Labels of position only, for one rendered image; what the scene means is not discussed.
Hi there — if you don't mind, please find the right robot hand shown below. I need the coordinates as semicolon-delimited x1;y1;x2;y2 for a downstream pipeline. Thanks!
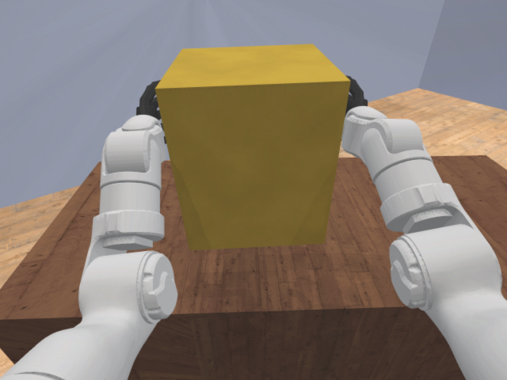
345;75;368;115

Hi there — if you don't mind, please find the right robot forearm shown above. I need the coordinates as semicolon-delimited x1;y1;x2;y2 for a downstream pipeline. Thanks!
341;106;502;286

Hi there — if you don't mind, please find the left robot forearm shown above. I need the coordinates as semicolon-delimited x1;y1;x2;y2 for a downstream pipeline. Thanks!
78;115;166;313

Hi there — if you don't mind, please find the carton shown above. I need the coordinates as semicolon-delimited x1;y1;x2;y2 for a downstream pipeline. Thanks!
155;44;351;250

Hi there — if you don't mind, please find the left robot hand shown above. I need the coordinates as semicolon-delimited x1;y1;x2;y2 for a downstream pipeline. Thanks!
136;80;166;144

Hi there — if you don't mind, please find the robot left upper arm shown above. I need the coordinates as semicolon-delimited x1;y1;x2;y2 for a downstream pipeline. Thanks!
0;251;177;380

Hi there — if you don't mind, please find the pedestal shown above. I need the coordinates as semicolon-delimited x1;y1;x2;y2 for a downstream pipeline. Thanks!
0;155;507;380

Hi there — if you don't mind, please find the robot right upper arm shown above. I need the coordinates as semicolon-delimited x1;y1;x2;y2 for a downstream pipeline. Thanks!
389;224;507;380

